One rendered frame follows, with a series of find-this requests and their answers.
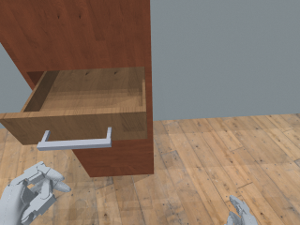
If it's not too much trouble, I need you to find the left robot hand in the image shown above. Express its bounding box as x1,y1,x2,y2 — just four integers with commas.
0,161,71,225

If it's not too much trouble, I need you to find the cabinet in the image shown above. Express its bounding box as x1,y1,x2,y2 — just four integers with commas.
0,0,155,178

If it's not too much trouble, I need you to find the drawer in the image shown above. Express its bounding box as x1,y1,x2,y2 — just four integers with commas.
0,67,148,145

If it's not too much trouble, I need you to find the handle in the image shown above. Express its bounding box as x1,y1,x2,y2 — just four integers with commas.
37,127,113,151

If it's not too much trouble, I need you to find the right robot hand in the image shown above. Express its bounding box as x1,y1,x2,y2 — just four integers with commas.
224,195,259,225

